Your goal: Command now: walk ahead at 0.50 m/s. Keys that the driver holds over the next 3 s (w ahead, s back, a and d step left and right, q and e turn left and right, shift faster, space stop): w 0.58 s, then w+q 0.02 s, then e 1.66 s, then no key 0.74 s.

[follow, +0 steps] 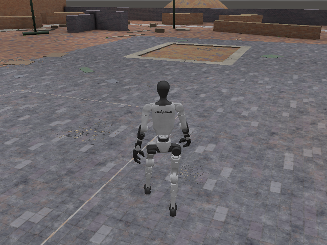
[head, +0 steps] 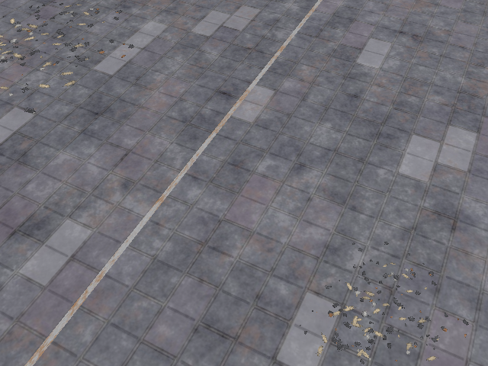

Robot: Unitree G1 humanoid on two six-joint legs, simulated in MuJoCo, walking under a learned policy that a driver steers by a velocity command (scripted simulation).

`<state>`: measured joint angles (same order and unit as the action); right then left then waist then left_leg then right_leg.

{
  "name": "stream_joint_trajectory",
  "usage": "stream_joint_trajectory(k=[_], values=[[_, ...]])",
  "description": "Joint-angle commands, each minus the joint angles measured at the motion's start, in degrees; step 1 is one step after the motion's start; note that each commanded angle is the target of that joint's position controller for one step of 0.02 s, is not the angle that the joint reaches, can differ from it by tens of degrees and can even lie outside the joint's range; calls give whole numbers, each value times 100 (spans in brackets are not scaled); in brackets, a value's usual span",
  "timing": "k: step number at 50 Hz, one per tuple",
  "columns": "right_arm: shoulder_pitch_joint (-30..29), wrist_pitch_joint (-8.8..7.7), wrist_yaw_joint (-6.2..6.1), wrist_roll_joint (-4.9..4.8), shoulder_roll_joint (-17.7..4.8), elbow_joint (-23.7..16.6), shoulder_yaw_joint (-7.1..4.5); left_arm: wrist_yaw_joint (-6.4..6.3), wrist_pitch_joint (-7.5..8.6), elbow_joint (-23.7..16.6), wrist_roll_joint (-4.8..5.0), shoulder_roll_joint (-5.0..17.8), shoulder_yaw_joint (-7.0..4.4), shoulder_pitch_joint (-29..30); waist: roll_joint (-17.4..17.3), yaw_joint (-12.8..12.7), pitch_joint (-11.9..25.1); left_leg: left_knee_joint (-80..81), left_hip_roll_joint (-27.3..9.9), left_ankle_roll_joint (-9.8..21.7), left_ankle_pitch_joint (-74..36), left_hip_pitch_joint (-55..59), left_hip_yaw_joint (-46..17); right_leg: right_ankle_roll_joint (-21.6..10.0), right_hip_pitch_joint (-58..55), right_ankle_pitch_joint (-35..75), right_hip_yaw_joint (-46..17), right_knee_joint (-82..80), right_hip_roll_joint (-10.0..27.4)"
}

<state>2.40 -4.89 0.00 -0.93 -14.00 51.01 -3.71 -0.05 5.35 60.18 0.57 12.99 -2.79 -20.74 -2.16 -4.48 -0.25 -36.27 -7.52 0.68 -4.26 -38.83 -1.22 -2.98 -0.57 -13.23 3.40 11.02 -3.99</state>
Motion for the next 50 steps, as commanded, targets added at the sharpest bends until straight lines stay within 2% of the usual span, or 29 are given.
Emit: stream_joint_trajectory(k=[1, 4, 5, 6, 7, 8, 9, 10, 11, 12, 13, 15, 17, 20, 23, 28, 30, 31, 33, 34, 35, 36, 37, 38, 39, 40, 44, 47, 50], values=[[-800, -97, 121, -42, -254, -516, 23, -43, -27, -98, 43, 927, -183, -326, 462, -39, -528, 472, 188, 62, 58, -35, 145, -839, 40, 1405, -712, -216, 1691], [-641, -146, 208, -61, -469, -589, -27, -71, -122, -86, 48, 1049, -247, -269, 628, 217, -362, 734, 346, 289, 699, 381, 190, -684, -457, 2338, -752, 288, 1931], [-247, -159, 209, -53, -624, -502, -99, -73, -149, -129, 46, 1104, -264, -131, 723, 472, -96, 790, 532, 394, 847, 1015, 342, -603, -474, 3310, -659, 748, 1870], [623, -159, 187, -37, -853, -234, -233, -69, -180, -175, 36, 1027, -233, -9, 676, 912, 416, 873, 721, 555, 774, 2174, 489, -466, -268, 4037, -441, 1735, 1602], [1746, -152, 138, 31, -1241, 43, -366, -66, -182, -302, -33, 836, -144, 2, 344, 1300, 1247, 626, 67, 877, 641, 3972, -224, -278, 764, 3164, -206, 3315, 1293], [2362, -113, 133, 112, -1755, 210, -485, -10, -66, -368, -48, 129, 56, -657, -1080, 1033, 2052, 1124, -1348, 1791, 1691, 6106, -2962, 154, 3165, 206, -54, 5583, 225], [2365, -103, 151, 86, -1292, 189, -328, 31, 93, -286, 44, 396, 14, -521, -1103, 1118, 2342, 1869, -1539, 1854, 2142, 6279, -4163, 76, 3902, -1897, -946, 6408, 150], [1823, -119, 146, 37, -986, 117, -226, 55, 180, -439, 198, 826, -106, -3, -830, 1031, 1450, 1902, -1352, 1540, 2144, 5594, -3281, -32, 4429, -1621, -973, 6717, 500], [1316, -125, 141, 49, -795, -24, -159, 28, 210, -526, 216, 862, -112, 370, -388, 881, 890, 2016, -1123, 1359, 1674, 4682, -2440, -75, 4350, -1077, -801, 6521, 828], [963, -138, 162, 105, -645, -60, -114, -19, 186, -547, 143, 811, -147, 551, -111, 699, 497, 2217, -909, 1264, 1239, 3839, -1886, -64, 4105, -663, -715, 6117, 1038], [794, -165, 183, 155, -480, -62, -60, -53, 99, -517, 91, 745, -186, 481, -173, 492, 331, 2406, -686, 1160, 964, 3300, -1461, -68, 3727, -405, -752, 5794, 1215], [877, -186, 197, 153, -466, 29, -56, -63, -52, -466, 64, 477, -167, 290, -263, 342, 248, 2681, -555, 1212, 720, 2851, -1099, -19, 3382, -208, -700, 5459, 1284], [1084, -199, 130, 142, -652, 127, -96, -80, -113, -569, 31, 483, -188, 531, -184, 321, 71, 2866, -530, 1286, 471, 2790, -853, 79, 3656, 184, -662, 5014, 1318], [1386, -158, 15, 120, -741, 233, -109, -66, -103, -799, -31, 500, -209, 1179, -91, 456, -105, 2980, -490, 1230, 294, 3032, -617, 219, 4130, 1077, -642, 4001, 1306], [1616, -128, -41, 79, -773, 310, -105, -5, -60, -959, -8, 394, -166, 1743, -145, 613, -232, 3037, -327, 1079, 361, 3096, -278, 240, 3952, 1849, -476, 2975, 1131], [2136, -41, -70, 21, -829, 567, -142, 127, -14, -1241, 51, 378, -89, 2552, -113, 863, -501, 2837, -566, 1052, 389, 3850, -199, 159, 4042, 1778, -366, 2122, 944], [2212, 19, -92, -3, -860, 634, -176, 193, 32, -1363, 58, 451, -93, 2702, -134, 829, -539, 2576, -747, 1009, 115, 4173, -315, 43, 4017, 1395, -409, 1925, 908], [2063, 58, -111, 13, -898, 624, -190, 221, 52, -1344, 50, 507, -110, 2547, -196, 679, -484, 2344, -756, 915, -483, 4334, -205, -33, 3857, 1217, -356, 1788, 831], [1784, 130, -148, 34, -987, 553, -219, 240, 82, -1098, -21, 772, -240, 1691, -357, 219, 134, 1283, -528, 638, -2524, 4376, 119, -231, 2509, 1265, -14, 1653, 418], [1804, 149, -162, 63, -883, 516, -178, 231, 85, -837, -63, 1028, -359, 914, -197, -90, 658, 226, -175, 387, -2706, 4071, 382, -383, 1350, 2052, -5, 1574, 355], [1924, 131, -185, 211, -735, 346, -103, 189, 62, -674, -161, 1434, -441, 121, 602, -195, 1479, -1508, 232, 80, -657, 2828, 617, -743, -369, 4053, -1267, 1958, 1391], [2855, 23, -86, 247, -9, 449, 128, 219, 13, -628, -114, 1698, -442, 95, 2006, 314, 2323, -3540, 1200, -289, 4091, 829, 335, -1981, -2193, 4979, -3548, 1738, 2743], [2594, -75, -43, 135, -504, 495, 27, 228, -49, -690, -3, 1314, -349, 58, 1238, 82, 2545, -4110, 979, -269, 4193, 575, -416, -1869, -1996, 4378, -3690, 1415, 2494], [1887, -123, -48, -6, -686, 255, -21, 195, -60, -855, 26, 1137, -299, 629, 1024, 93, 1701, -4143, 741, -225, 3853, 129, -322, -1624, -1300, 4236, -2888, 1345, 2231], [1459, -110, -120, 3, -747, 143, -38, 164, -76, -1010, 2, 1063, -272, 1078, 453, 190, 1161, -3888, 525, -233, 3413, 142, -223, -1430, -450, 4196, -2391, 1195, 1996], [1239, -47, -201, 80, -833, 72, -105, 137, -96, -1082, -27, 953, -240, 1320, 245, 299, 813, -3615, 408, -261, 3154, 319, -202, -1380, 331, 4192, -2127, 1011, 1859], [1422, 226, -359, 108, -604, -106, -148, 78, -150, -1125, -138, 1105, -298, 1329, 614, 655, 720, -2652, 419, -288, 2823, 1051, -244, -1394, 1500, 3828, -1829, 639, 1602], [1078, 327, -402, 134, -641, -257, -177, -39, -268, -1220, -71, 1269, -361, 1266, 710, 591, 786, -1897, 530, -381, 2285, 962, -265, -1283, 1588, 2832, -1918, 540, 1491], [630, 395, -392, 110, -641, -412, -178, -129, -390, -1301, -1, 1257, -371, 1243, 809, 457, 673, -1217, 631, -433, 1813, 991, -358, -1051, 1679, 1253, -2088, 451, 1296]])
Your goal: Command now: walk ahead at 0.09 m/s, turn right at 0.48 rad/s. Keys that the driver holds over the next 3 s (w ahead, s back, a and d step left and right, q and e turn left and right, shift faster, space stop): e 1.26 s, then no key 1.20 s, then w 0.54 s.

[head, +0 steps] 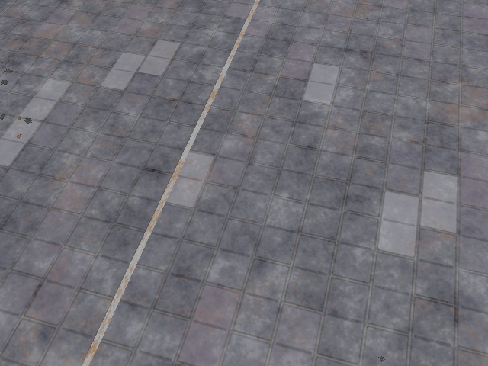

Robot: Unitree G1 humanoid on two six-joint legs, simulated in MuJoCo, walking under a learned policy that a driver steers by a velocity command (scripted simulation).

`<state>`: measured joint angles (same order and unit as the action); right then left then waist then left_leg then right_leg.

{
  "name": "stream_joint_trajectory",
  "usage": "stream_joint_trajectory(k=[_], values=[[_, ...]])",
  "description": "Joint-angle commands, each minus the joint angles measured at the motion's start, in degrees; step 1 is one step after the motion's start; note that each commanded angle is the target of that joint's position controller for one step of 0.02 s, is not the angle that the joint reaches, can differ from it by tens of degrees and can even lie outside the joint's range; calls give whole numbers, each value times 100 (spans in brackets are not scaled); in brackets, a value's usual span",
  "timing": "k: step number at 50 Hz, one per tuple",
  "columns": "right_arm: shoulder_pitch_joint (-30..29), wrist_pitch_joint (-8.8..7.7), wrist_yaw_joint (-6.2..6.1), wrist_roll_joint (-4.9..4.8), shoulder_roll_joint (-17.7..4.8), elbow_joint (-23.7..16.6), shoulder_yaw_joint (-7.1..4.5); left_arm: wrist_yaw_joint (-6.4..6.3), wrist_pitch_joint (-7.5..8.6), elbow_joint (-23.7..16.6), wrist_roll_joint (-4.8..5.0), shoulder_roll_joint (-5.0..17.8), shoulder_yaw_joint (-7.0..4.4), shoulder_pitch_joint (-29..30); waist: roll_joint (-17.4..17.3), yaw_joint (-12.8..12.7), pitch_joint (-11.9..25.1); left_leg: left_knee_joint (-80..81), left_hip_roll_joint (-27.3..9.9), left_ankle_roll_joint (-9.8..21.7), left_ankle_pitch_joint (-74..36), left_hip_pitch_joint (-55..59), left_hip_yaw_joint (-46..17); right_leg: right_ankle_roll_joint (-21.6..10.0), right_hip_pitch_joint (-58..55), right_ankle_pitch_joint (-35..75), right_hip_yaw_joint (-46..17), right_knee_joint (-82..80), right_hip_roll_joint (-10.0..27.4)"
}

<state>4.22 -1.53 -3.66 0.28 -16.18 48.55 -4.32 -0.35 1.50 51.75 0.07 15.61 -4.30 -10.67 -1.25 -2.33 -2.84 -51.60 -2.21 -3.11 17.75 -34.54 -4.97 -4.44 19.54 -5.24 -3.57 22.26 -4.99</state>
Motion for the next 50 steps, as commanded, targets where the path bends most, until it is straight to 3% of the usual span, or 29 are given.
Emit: stream_joint_trajectory(k=[1, 3, 6, 8, 9, 10, 11, 12, 13, 14, 15, 17, 20, 23, 27, 29, 30, 31, 32, 33, 34, 35, 36, 39, 44, 50], values=[[299, 64, -18, -20, -419, -222, -113, -122, -36, -473, 59, 996, -226, 216, 760, 194, 859, 539, 141, -67, -436, 586, -10, -858, -312, 16, -1478, -689, 1350], [71, 38, 7, -35, -431, -321, -103, -159, -96, -499, 63, 1016, -242, 164, 850, 118, 732, 943, 229, -96, -381, 680, -46, -824, -321, -466, -1679, -659, 1306], [64, -77, 76, -68, -509, -375, -105, -186, -178, -587, 61, 1017, -257, 153, 956, 142, 732, 1545, 371, -87, -93, 1014, -56, -797, -538, 1, -2042, -371, 1292], [465, -168, 148, -88, -550, -285, -126, -209, -236, -728, 105, 963, -230, 339, 959, 434, 809, 2605, 386, 19, -566, 1678, 21, -604, -601, 604, -2172, 14, 1134], [692, -197, 170, -67, -691, -225, -170, -232, -270, -801, 124, 837, -185, 315, 841, 517, 879, 3166, 108, 136, -1143, 2265, -36, -359, -395, 422, -2059, 331, 914], [786, -175, 139, 49, -1061, -259, -243, -240, -295, -861, 79, 495, -91, 60, -71, 346, 1181, 3223, -1051, 540, -1949, 3088, -888, -29, 236, -999, -1471, 1409, 450], [570, -84, 131, 251, -1409, -331, -301, -228, -240, -1049, 102, 426, -99, -127, -1556, 44, 932, 3373, -2066, 1529, -3305, 3267, -2273, 284, 1548, -3084, -449, 2420, -464], [483, -84, 129, 283, -1069, -464, -232, -180, -174, -982, 32, 998, -234, -210, -1344, 124, 1062, 3335, -2402, 1979, -3741, 3105, -2436, 499, 1670, -3244, -497, 3755, -33], [230, -85, 110, 210, -775, -580, -154, -150, -199, -873, 95, 1231, -343, -300, -882, 53, 1000, 3188, -2057, 1793, -3731, 3031, -1749, 589, 1663, -2831, -497, 4254, 96], [31, -67, 110, 122, -661, -632, -129, -174, -283, -765, 104, 1150, -363, -379, -601, -13, 863, 3093, -1622, 1483, -3425, 2973, -1138, 715, 1702, -2476, -389, 4469, 183], [-21, -44, 99, 46, -635, -645, -115, -196, -358, -774, 84, 1055, -355, -338, -575, 23, 764, 3084, -1454, 1344, -3193, 2948, -852, 811, 1824, -2182, -331, 4663, 239], [72, 16, 76, 54, -683, -609, -104, -152, -433, -937, 129, 774, -278, -148, -682, 120, 588, 3215, -1245, 1380, -3176, 2716, -343, 946, 1748, -1820, -62, 4579, 286], [357, 91, 15, 76, -822, -536, -156, -96, -426, -1263, 148, 591, -191, 289, -887, 369, 642, 3323, -1344, 1522, -2969, 3083, -116, 1031, 1700, -1589, 160, 3687, 488], [288, 121, 37, 41, -1041, -567, -230, 2, -420, -1443, 122, 534, -135, 403, -954, 421, 768, 3315, -1459, 1520, -2887, 2944, 180, 940, 993, -1530, 390, 2800, 647], [291, 111, 143, -73, -1195, -553, -295, 120, -491, -1554, 119, 691, -200, 360, -1010, 400, 681, 3137, -1630, 1402, -2533, 2833, 328, 663, 328, -1430, 692, 1803, 597], [197, 117, 164, -182, -1186, -526, -302, 170, -513, -1472, 113, 672, -246, 40, -904, 169, 673, 2677, -1566, 1091, -2216, 2620, 542, 381, -351, -733, 864, 722, 456], [470, 110, 191, -174, -1004, -406, -262, 134, -513, -1380, 107, 793, -314, -220, -593, 119, 745, 2165, -1385, 748, -1748, 2219, 810, 184, -1056, -150, 723, 202, 381], [678, 107, 242, 6, -693, -413, -180, 40, -495, -1382, 115, 1335, -475, -480, 691, 171, 865, 757, -854, 197, -272, 1076, 1372, -203, -2089, 1600, -649, -103, 1309], [362, 85, 237, 204, -447, -794, -74, -1, -442, -1565, -9, 1865, -518, -451, 1989, 188, 873, -712, -15, -205, 2290, -523, 1260, -1374, -2404, 3251, -2562, 3, 2718], [-102, 59, 196, 79, -732, -903, -153, 62, -292, -1557, -157, 1619, -462, -630, 1300, -250, 1275, -1583, 14, -159, 2271, -528, 355, -1791, -2055, 2671, -2618, -188, 2768], [-157, 75, 175, -50, -839, -918, -197, 60, -184, -1539, -139, 1473, -401, -358, 1091, -62, 975, -1757, -76, -50, 1773, -594, 208, -1484, -1840, 2098, -2075, -250, 2386], [-15, 100, 125, -45, -865, -809, -229, 20, -145, -1562, -36, 1322, -369, 1, 870, 117, 779, -1596, -151, -2, 1238, -603, 156, -1110, -1617, 1528, -1685, -255, 2036], [39, 128, 71, 11, -938, -753, -261, -18, -155, -1610, 49, 1149, -303, 239, 829, 197, 688, -1438, -179, -5, 905, -534, 113, -910, -1426, 1331, -1541, -271, 1880], [318, 115, 92, 27, -822, -756, -263, -106, -196, -1670, 16, 1071, -241, 298, 849, 345, 861, -1326, 49, -75, 309, -22, 165, -901, -1096, 1396, -1355, -300, 1618], [85, 79, 145, 5, -618, -947, -169, -171, -236, -1697, 54, 1202, -280, 163, 916, 191, 767, 133, 204, -168, 113, 214, 59, -894, -1132, 569, -1696, -255, 1508], [148, -35, 274, -66, -698, -1088, -185, -86, -318, -1814, 71, 1273, -301, 261, 1041, 138, 736, 1309, 438, -61, 353, 1042, 14, -871, -909, 646, -2428, -32, 1433]])
Over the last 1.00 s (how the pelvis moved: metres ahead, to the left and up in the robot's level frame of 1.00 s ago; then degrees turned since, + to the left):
0.50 -0.01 0.00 -9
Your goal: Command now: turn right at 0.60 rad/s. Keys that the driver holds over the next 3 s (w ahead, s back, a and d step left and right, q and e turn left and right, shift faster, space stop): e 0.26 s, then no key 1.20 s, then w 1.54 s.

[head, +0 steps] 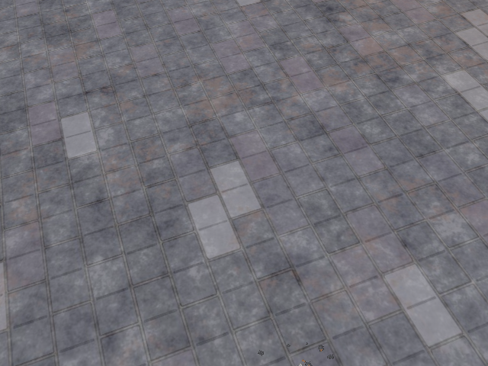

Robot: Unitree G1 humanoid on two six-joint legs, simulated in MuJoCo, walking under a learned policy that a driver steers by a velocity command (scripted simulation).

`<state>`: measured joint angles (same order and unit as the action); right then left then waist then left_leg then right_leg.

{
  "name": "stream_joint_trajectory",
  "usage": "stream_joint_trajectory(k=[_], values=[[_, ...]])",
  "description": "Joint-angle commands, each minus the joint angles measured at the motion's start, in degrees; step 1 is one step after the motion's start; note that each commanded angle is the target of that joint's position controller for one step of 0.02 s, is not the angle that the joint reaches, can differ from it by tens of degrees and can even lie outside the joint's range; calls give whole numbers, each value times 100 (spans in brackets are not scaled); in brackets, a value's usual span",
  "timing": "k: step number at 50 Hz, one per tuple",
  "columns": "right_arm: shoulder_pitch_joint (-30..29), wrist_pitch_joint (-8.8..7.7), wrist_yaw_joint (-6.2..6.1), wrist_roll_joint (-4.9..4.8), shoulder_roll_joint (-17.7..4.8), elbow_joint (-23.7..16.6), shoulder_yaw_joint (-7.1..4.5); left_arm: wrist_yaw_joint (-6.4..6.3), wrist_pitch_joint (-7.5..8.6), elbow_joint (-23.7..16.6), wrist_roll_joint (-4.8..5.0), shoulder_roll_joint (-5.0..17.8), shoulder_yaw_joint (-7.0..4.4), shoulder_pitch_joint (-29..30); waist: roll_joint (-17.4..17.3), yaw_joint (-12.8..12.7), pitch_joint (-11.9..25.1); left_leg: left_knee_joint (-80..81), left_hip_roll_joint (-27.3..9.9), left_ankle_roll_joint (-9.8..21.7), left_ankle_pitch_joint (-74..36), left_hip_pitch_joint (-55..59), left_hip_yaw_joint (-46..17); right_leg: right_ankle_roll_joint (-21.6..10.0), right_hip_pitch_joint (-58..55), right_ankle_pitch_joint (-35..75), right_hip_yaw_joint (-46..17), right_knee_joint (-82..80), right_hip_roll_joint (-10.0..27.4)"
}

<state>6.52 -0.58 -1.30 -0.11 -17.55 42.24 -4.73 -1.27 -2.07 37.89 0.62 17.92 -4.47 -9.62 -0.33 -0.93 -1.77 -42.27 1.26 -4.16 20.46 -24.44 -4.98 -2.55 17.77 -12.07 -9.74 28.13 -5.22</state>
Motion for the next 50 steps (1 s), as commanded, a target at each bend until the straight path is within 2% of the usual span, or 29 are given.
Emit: stream_joint_trajectory(k=[1, 3, 4, 5, 6, 7, 8, 9, 10, 13, 15, 17, 21, 23, 24, 25, 26, 27, 29, 33, 37, 39, 40, 41, 42, 43, 44, 45, 50], values=[[-4, -155, 63, -38, -562, -468, -151, 10, 22, -451, 36, 1035, -280, 201, 962, 38, 655, 687, 115, 83, 15, 198, 19, -1014, -772, 1462, -1928, -533, 1415], [347, -203, 101, -31, -556, -399, -182, -18, -25, -523, 112, 969, -255, 383, 912, 298, 703, 1951, 90, 219, -901, 954, 123, -727, -614, 1384, -1919, -237, 1145], [506, -202, 84, 26, -786, -384, -249, -43, -28, -552, 103, 799, -209, 267, 627, 273, 824, 2216, -460, 414, -1465, 1625, -213, -435, -178, 627, -1703, 136, 887], [471, -149, 36, 114, -1134, -484, -303, -29, -23, -521, 13, 429, -120, -117, -723, -14, 951, 2325, -1715, 900, -2549, 2215, -1296, -64, 570, -1349, -745, 1469, 171], [433, -126, 76, 298, -1278, -475, -321, -29, 44, -678, 68, 798, -256, -50, -1726, -28, 624, 2493, -2501, 1871, -3157, 1838, -2484, 214, 1566, -2687, 11, 2570, -308], [190, -149, 61, 243, -969, -630, -242, -31, 63, -546, 9, 1192, -386, -189, -1111, -57, 538, 2476, -2492, 2020, -3003, 1709, -2184, 403, 1637, -2379, -72, 3566, 116], [-54, -145, 30, 187, -704, -684, -170, -24, 25, -411, 55, 1242, -440, -251, -810, -128, 436, 2395, -2101, 1760, -2757, 1599, -1544, 499, 1655, -1970, 6, 3919, 184], [-193, -130, 7, 130, -621, -754, -138, -49, -55, -276, 67, 1079, -428, -360, -649, -159, 376, 2354, -1767, 1544, -2445, 1593, -1058, 617, 1676, -1669, 100, 4147, 231], [-221, -116, -21, 65, -587, -758, -119, -44, -106, -288, 59, 954, -398, -346, -674, -96, 284, 2343, -1685, 1536, -2524, 1622, -828, 717, 1821, -1403, 157, 4342, 268], [72, -27, -101, 113, -649, -718, -126, 13, -113, -510, 121, 622, -284, 24, -884, 151, 290, 2412, -1512, 1614, -2668, 1895, -245, 873, 1888, -1074, 582, 3755, 416], [296, 23, -108, 110, -773, -656, -170, 38, -84, -640, 64, 484, -205, 238, -923, 316, 465, 2341, -1633, 1727, -2866, 2164, -236, 903, 1682, -1219, 638, 3094, 526], [210, 56, -54, 64, -924, -660, -215, 81, -63, -682, 7, 355, -121, 246, -969, 316, 602, 2273, -1690, 1749, -3048, 2045, -88, 828, 1100, -1367, 807, 2360, 592], [151, 72, 56, -99, -1006, -583, -211, 131, -66, -582, 18, 445, -134, -23, -1061, 208, 626, 2033, -1740, 1670, -3041, 1836, -51, 594, 144, -841, 1135, 823, 458], [260, 54, 72, -189, -800, -453, -115, 149, -52, -419, -5, 460, -150, -390, -860, -13, 603, 1654, -1543, 1241, -2577, 1370, 153, 282, -933, 464, 1176, -776, 377], [559, 3, 106, -53, -507, -368, -6, 107, -45, -444, -21, 697, -183, -491, -213, 75, 853, 1132, -1222, 721, -1608, 815, 480, 108, -1833, 1627, 404, -877, 945], [714, -59, 189, 301, -119, -493, 158, 18, -57, -599, -86, 1159, -227, -424, 1463, 340, 1020, -66, -633, 116, 1148, -248, 997, -517, -2423, 3801, -1076, -540, 2366], [186, -27, 97, 143, -437, -605, 55, 79, 48, -559, -259, 832, -121, -386, 1330, -65, 992, -707, -555, -18, 1788, -281, 483, -1395, -1439, 3136, -1303, -715, 2670], [58, 24, 49, 5, -706, -581, -24, 126, 153, -518, -277, 696, -76, -186, 1007, -28, 685, -1142, -604, -40, 1601, -296, 375, -1380, -1191, 2474, -1002, -873, 2342], [229, 130, -17, 15, -707, -373, -78, 132, 260, -422, -178, 591, -27, 161, 930, 84, 462, -1297, -628, -56, 1045, -379, 266, -994, -1055, 1912, -541, -929, 1915], [530, 167, -25, -2, -435, -219, -18, 86, 281, -269, -144, 337, 69, 400, 847, 225, 494, -879, -583, -142, 350, 202, 316, -933, -820, 2266, -33, -862, 1600], [313, 151, -21, -5, -351, -254, 58, 100, 230, -82, -143, 360, 70, 325, 814, 41, 484, 380, -506, -97, 318, 648, 424, -1015, -919, 1822, -265, -759, 1652], [548, 124, -11, 12, -316, -142, 82, 109, 223, 6, -87, 282, 115, 446, 698, 234, 444, 1532, -436, 8, -622, 1222, 505, -849, -723, 1306, -274, -694, 1542], [622, 103, -6, 90, -389, -108, 92, 118, 248, 99, -75, 222, 136, 318, 515, 269, 439, 1978, -506, 97, -1507, 1666, 380, -615, -513, 927, -235, -698, 1421], [661, 88, -21, 138, -635, -136, 67, 127, 287, 174, -146, 163, 155, 149, 201, 157, 478, 1956, -821, 219, -2416, 1989, 34, -338, -328, 411, -96, -574, 1177], [609, 83, -18, 82, -978, -86, -15, 152, 313, 214, -176, 240, 109, -68, -342, -120, 391, 1604, -864, 431, -2143, 1772, 142, -144, -292, 7, 228, -639, 835], [539, 58, 33, 45, -754, -70, 5, 138, 297, 237, -186, 269, 121, 176, -417, 65, 306, 1688, -758, 551, -1322, 1292, 164, 21, -585, -136, 437, -511, 664], [474, 22, 60, 82, -545, -68, 68, 120, 274, 239, -162, 290, 107, 357, -380, 123, 199, 1805, -706, 509, -1028, 1098, 170, 54, -676, -91, 473, -373, 647], [427, -11, 58, 125, -477, -45, 94, 88, 247, 261, -137, 231, 108, 396, -401, 110, 210, 1851, -670, 428, -1026, 1038, 192, 24, -732, 75, 474, -310, 677], [579, -104, 17, 89, -400, 57, 156, 40, 167, 485, -119, 170, 89, 256, -184, 136, 201, 1771, -582, 339, -1137, 1130, 274, -5, -703, 443, 461, -278, 692]])
Over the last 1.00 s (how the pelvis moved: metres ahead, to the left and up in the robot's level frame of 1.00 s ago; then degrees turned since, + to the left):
0.05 -0.01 0.00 -35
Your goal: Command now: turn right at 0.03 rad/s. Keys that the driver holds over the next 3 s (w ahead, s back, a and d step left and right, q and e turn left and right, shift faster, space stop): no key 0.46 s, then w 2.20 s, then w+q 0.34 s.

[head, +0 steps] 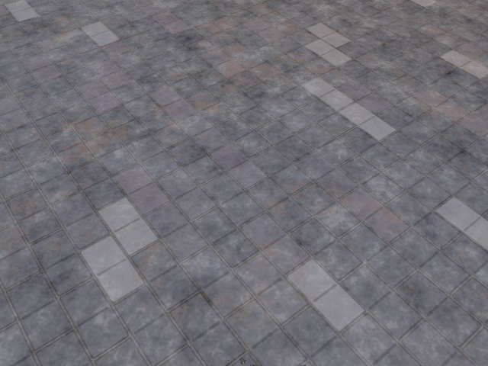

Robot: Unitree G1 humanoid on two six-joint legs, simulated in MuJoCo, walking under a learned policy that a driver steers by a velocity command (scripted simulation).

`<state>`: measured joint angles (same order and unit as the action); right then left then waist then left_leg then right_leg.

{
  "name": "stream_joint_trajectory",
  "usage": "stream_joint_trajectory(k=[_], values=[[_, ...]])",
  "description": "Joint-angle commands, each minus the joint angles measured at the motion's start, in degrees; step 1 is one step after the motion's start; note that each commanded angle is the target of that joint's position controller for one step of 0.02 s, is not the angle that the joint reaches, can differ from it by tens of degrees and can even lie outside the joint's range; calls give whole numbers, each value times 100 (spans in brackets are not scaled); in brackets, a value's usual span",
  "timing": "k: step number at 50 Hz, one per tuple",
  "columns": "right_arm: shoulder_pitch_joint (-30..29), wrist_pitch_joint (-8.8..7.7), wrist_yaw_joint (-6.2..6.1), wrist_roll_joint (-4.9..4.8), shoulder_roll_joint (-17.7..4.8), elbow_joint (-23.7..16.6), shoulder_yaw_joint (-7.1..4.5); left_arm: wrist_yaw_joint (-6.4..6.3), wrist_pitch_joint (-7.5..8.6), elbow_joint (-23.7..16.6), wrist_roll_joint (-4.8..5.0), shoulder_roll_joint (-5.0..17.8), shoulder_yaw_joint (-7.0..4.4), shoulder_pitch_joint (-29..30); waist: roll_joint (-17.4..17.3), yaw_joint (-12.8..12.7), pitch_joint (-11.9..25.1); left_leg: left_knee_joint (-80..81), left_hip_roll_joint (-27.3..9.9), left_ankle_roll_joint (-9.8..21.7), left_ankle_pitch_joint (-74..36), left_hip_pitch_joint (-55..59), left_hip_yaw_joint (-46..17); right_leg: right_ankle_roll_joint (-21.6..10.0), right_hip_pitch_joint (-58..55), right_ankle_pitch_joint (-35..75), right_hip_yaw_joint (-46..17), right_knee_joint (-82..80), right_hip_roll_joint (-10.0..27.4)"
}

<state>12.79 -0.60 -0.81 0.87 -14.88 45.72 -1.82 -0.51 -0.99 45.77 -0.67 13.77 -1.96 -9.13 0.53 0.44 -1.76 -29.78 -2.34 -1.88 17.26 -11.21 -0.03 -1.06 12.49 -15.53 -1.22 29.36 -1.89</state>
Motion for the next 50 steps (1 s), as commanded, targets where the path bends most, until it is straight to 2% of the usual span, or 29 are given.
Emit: stream_joint_trajectory(k=[1, 8, 23, 24, 26, 27, 29, 31, 32, 33, 34, 35, 36, 37, 38, 39, 40, 41, 42, 43, 45, 47, 48, 50], values=[[-42, -97, -46, -9, -666, -278, -127, -40, 59, -246, 16, 578, -165, 187, -227, 2, 183, 519, -213, 118, -794, -191, -216, -138, -166, 799, -387, -402, 358], [27, -90, -87, -20, -624, -126, -86, -84, 69, 188, 40, 608, -190, 39, -37, 0, 130, 518, -146, 152, -820, -158, -179, -53, -196, 964, -363, -402, 358], [162, -79, -107, -39, -529, 395, -36, -163, 45, 1052, 67, 608, -174, -51, -77, -42, 43, 625, -23, 172, -869, -139, -89, -5, -287, 1073, -293, -467, 348], [275, -68, -116, -49, -511, 481, -34, -168, 36, 1142, 77, 579, -169, -150, -82, -47, 166, 633, 48, 197, -293, -99, -22, -26, -320, 480, -213, -466, 272], [269, -35, -151, -118, -612, 498, -74, -174, 33, 1207, 153, 660, -213, -226, -158, -68, -154, 618, 93, 418, 1680, -450, -105, -184, 141, -1688, -101, -325, 105], [264, -52, -168, -140, -632, 466, -76, -170, 79, 1177, 161, 646, -210, -184, -192, -55, -446, 712, -10, 548, 2344, -664, -300, -265, 493, -2285, -169, -311, 137], [490, -181, -158, -207, -721, 497, -104, -125, 275, 1127, 195, 535, -186, -109, -345, 25, -734, 921, -366, 824, 2736, -632, -889, -336, 962, -2228, -234, -82, 214], [841, -295, -120, -241, -949, 619, -196, -29, 486, 1052, 205, 356, -155, 67, -789, 107, -633, 1416, -1003, 1194, 2821, -161, -1873, -258, 1306, -1349, 86, 596, 111], [864, -315, -103, -252, -1058, 638, -239, 24, 561, 1023, 226, 269, -136, 101, -1032, 62, -607, 1713, -1354, 1391, 2809, -84, -2377, -264, 1307, -937, 253, 872, 80], [788, -322, -87, -256, -1051, 592, -241, 62, 609, 1024, 235, 283, -134, 100, -1021, 10, -654, 1823, -1456, 1457, 2630, -263, -2513, -343, 1109, -888, 228, 820, 134], [549, -320, -65, -258, -1041, 502, -230, 90, 640, 1097, 264, 254, -127, -117, -1039, -169, -673, 1727, -1371, 1382, 2389, -549, -2321, -440, 636, -906, 252, 388, 132], [155, -308, -37, -265, -949, 354, -199, 98, 654, 1319, 284, 302, -155, -632, -933, -454, -613, 1451, -1044, 1156, 1930, -1036, -1813, -504, -283, -678, 217, -218, 120], [-297, -330, -18, -263, -709, 138, -125, 94, 668, 1578, 275, 588, -245, -1240, -425, -704, -554, 630, -509, 792, 1086, -1516, -988, -611, -928, -671, -402, -626, 394], [-517, -440, -7, -228, -391, -86, -53, 86, 678, 1828, 297, 1137, -410, -1991, 971, -840, -352, -1276, 304, 326, 284, -2493, 168, -1038, -1982, -722, -2011, -1242, 1203], [-510, -563, -28, -245, -474, -181, -71, 136, 716, 1822, 201, 1341, -436, -2380, 1519, -971, -134, -2816, 489, 222, 1286, -3501, -13, -1601, -2688, 139, -3605, -1682, 2176], [-344, -622, 11, -355, -650, -115, -127, 149, 769, 1719, 89, 921, -297, -2100, 764, -715, -195, -3694, 237, 342, 1449, -3965, -444, -1626, -2790, 621, -3386, -1497, 2243], [-215, -651, 69, -411, -560, -54, -106, 155, 795, 1618, 84, 745, -242, -1906, 534, -554, -189, -4002, 51, 482, 1059, -4256, -521, -1503, -2855, 803, -2917, -1464, 2123], [-328, -668, 112, -377, -534, -85, -108, 165, 782, 1573, 108, 682, -197, -1779, 349, -475, -279, -4006, -148, 544, 668, -4504, -409, -1363, -2825, 1089, -2455, -1544, 2028], [-494, -667, 148, -302, -544, -130, -134, 158, 733, 1556, 126, 525, -126, -1706, 255, -432, -332, -3804, -319, 550, 313, -4485, -326, -1191, -2678, 1525, -1998, -1646, 1895], [-570, -648, 202, -258, -464, -182, -131, 135, 667, 1559, 121, 412, -74, -1718, 342, -386, -328, -3569, -411, 501, 58, -4250, -195, -1062, -2425, 1751, -1628, -1767, 1712], [-736, -589, 301, -219, -259, -282, -62, 40, 574, 1465, 117, 438, -42, -1601, 404, -334, -372, -2865, -399, 308, -460, -3747, 75, -1013, -1809, 1940, -1064, -2036, 1450], [-1287, -559, 324, -197, -66, -509, 47, -57, 561, 1341, 97, 659, -55, -1407, 379, -375, -560, -1654, -237, 175, -1142, -2870, 302, -931, -870, 1756, -568, -2313, 1161], [-1488, -545, 319, -206, -49, -590, 70, -84, 581, 1330, 101, 795, -79, -1470, 441, -411, -588, -1141, -127, 160, -1427, -2419, 374, -904, -588, 1668, -469, -2460, 1128], [-1660, -499, 295, -250, -254, -684, 29, -90, 629, 1394, 164, 982, -137, -1694, 570, -401, -650, -614, -18, 225, -1728, -1992, 339, -891, -623, 1563, -474, -2633, 1323]])
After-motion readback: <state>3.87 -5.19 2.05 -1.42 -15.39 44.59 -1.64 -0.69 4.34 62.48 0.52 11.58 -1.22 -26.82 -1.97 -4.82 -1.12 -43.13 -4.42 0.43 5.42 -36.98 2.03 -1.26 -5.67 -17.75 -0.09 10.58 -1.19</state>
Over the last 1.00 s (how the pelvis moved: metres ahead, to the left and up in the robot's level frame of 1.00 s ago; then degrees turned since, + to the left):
-0.01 -0.02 0.00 -16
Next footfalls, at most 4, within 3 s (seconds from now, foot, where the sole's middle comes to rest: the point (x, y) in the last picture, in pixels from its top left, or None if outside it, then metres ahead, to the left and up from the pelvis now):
1.12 left None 0.41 0.14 -0.77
1.70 right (279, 297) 0.72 -0.09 -0.77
2.24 left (202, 217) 1.02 0.16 -0.77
2.78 right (267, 154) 1.33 -0.08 -0.77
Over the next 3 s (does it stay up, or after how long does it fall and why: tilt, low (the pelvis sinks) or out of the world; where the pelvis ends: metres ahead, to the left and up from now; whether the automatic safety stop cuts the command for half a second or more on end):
stays up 1.26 0.01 0.01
